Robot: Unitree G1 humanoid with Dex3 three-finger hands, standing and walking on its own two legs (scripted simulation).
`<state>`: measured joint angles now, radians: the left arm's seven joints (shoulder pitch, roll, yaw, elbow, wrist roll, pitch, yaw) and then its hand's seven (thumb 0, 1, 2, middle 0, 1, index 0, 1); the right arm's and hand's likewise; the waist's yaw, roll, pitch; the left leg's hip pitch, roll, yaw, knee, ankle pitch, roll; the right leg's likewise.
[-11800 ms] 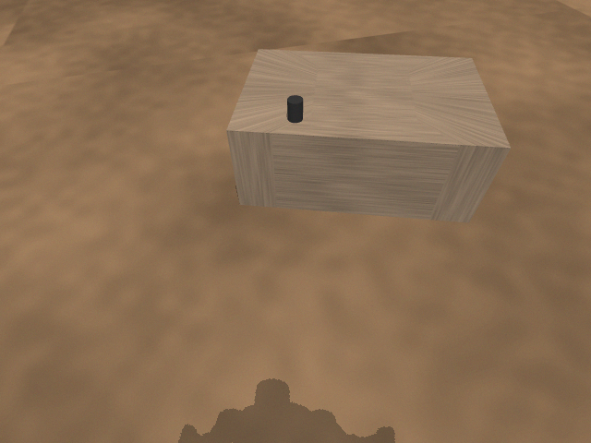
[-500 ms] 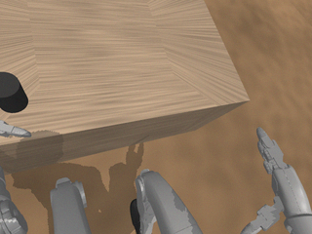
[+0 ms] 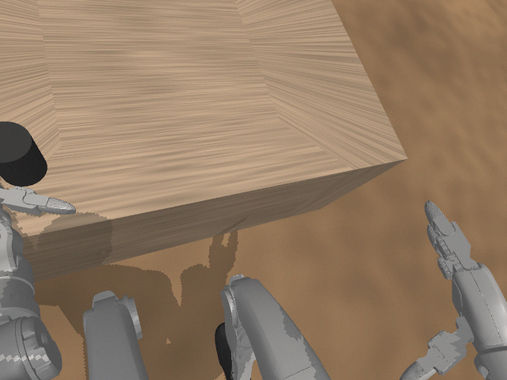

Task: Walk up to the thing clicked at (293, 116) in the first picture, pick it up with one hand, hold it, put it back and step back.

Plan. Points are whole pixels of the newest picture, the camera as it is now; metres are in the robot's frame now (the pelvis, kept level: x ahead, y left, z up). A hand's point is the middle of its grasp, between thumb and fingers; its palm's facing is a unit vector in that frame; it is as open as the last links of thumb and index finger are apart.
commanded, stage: close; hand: left
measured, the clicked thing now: (15, 156) +0.50 +0.24 -0.09
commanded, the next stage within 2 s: settle in 0.68 s
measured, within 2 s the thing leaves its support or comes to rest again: leaves its support in 1.04 s
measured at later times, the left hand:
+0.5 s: hand (18, 139) +0.51 +0.23 -0.07, palm faces +0.24 -0.97 +0.02, open 12.2 cm
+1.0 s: hand (21, 136) +0.51 +0.23 -0.07, palm faces +0.24 -0.97 +0.02, open 8.4 cm
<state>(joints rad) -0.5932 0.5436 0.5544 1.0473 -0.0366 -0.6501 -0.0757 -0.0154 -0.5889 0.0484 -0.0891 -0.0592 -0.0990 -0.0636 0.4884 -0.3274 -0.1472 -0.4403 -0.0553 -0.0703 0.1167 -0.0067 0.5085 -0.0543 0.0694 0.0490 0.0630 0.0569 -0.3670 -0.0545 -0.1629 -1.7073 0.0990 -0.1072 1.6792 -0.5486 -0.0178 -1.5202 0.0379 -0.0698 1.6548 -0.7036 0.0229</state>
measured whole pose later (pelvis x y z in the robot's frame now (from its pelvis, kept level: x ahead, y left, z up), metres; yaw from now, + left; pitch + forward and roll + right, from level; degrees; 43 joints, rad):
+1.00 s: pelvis +0.00 +0.00 +0.00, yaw -1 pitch +33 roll -8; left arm -0.68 0.61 0.58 1.08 0.01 -0.63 -0.04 -0.01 -0.21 1.11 -0.83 -1.01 -0.84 -1.02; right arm 0.50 -0.33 -0.13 -0.54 -0.05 -0.03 0.15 -0.01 0.50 -0.06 0.07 0.05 0.06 0.06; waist -0.42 -0.06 -0.15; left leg -1.71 0.10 -0.11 1.68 -0.56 -0.01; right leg -1.52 0.05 -0.07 1.64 -0.70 0.03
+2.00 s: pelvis +0.01 +0.01 +0.05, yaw +1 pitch +30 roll -7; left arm -0.71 0.55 0.51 1.10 -0.02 -0.56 -0.05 0.00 -0.26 1.16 -0.82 -1.06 -0.83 -1.07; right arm 0.45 -0.29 -0.06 -0.32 -0.06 0.02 0.09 -0.01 0.52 -0.05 0.07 0.05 0.06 0.06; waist -0.34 -0.03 -0.16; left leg -1.50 0.09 -0.08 1.49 -0.52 -0.01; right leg -1.32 0.03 -0.05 1.45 -0.65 0.03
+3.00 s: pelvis +0.03 +0.01 +0.14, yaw +4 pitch +17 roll -3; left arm -0.30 0.25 0.27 0.61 -0.12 -0.41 -0.03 0.00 -0.26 1.16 -0.82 -1.06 -0.83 -1.08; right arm 0.45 -0.23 -0.08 -0.05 -0.02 0.09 0.02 -0.01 0.53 -0.05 0.06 0.05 0.06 0.06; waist -0.12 -0.01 -0.13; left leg -0.99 0.07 -0.01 1.13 -0.44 0.00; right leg -0.84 0.00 0.00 1.11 -0.55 0.04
